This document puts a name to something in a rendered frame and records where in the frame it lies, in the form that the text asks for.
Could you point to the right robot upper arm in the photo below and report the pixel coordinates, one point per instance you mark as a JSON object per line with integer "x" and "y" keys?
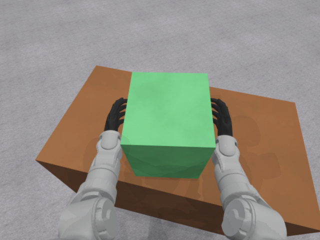
{"x": 245, "y": 219}

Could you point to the right robot forearm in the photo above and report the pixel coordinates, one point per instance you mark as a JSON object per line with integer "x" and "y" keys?
{"x": 229, "y": 174}

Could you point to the left robot hand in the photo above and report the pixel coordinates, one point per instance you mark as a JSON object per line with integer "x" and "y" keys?
{"x": 113, "y": 120}

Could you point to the right robot hand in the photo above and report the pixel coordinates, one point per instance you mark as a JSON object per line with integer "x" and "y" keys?
{"x": 223, "y": 121}

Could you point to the left robot forearm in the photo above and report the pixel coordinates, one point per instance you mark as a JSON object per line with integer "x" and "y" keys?
{"x": 104, "y": 171}

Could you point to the carton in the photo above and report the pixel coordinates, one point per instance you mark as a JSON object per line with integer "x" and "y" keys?
{"x": 168, "y": 128}

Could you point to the pedestal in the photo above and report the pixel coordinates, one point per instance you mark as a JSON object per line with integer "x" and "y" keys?
{"x": 269, "y": 138}

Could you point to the left robot upper arm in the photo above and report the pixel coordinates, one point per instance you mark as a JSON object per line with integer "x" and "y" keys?
{"x": 92, "y": 219}

